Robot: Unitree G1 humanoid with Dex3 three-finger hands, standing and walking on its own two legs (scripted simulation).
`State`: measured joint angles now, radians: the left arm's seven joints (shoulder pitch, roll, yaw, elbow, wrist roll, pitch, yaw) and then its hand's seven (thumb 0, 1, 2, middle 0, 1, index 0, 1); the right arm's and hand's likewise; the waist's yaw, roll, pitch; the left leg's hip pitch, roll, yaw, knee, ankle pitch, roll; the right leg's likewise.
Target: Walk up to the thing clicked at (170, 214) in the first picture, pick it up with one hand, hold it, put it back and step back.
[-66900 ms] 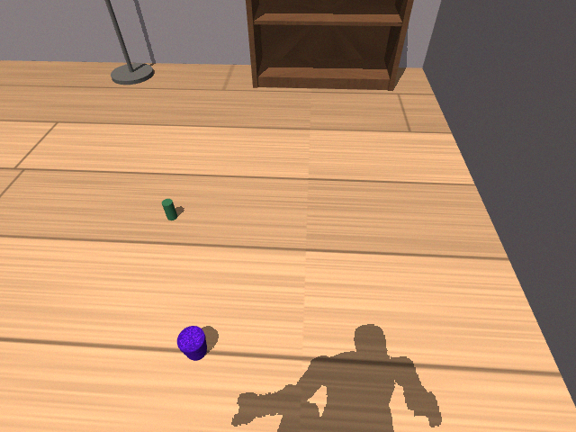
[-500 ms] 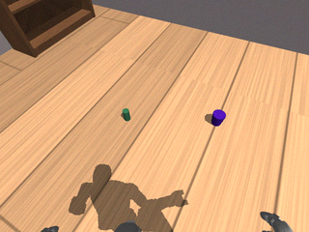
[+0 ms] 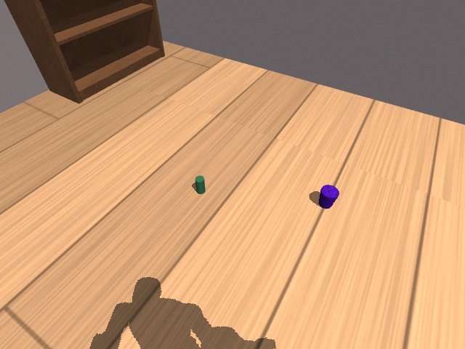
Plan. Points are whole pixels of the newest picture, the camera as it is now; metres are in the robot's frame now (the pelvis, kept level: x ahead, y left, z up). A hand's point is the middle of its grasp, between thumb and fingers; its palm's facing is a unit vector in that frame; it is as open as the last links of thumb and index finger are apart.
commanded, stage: step back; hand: left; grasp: from above
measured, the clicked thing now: (200, 185) +1.10 +0.19 -0.72
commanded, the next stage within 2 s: stand in 0.70 s
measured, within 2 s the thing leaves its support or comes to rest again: neither
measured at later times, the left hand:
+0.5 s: hand out of the picture +0.12 +0.28 -0.16, palm faces +0.00 -0.94 -0.35, open 7.4 cm
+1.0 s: hand out of the picture +0.16 +0.26 -0.14, palm faces -0.06 -0.94 -0.33, open 7.4 cm
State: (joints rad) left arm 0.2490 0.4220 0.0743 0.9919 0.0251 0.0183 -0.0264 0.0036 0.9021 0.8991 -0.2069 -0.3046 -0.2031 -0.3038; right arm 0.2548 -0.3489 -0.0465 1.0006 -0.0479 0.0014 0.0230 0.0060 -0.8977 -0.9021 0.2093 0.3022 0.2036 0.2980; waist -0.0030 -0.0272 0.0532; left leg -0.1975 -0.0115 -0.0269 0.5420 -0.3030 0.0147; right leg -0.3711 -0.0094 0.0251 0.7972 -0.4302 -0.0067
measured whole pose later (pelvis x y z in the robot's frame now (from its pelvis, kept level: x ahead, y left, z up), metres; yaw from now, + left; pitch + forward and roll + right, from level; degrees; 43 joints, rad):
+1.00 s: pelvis +0.06 +0.02 +0.01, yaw -2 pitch -2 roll +0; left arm 0.07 0.34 0.00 1.13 0.01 -0.02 -0.01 0.00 0.90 0.90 -0.21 -0.30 -0.20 -0.30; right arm 0.04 -0.34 -0.02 1.13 -0.01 -0.01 0.01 0.00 -0.90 -0.90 0.21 0.30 0.20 0.30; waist 0.00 -0.01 0.06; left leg -0.15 0.03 0.04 0.35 -0.15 -0.01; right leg -0.08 -0.02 0.03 0.34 -0.22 0.02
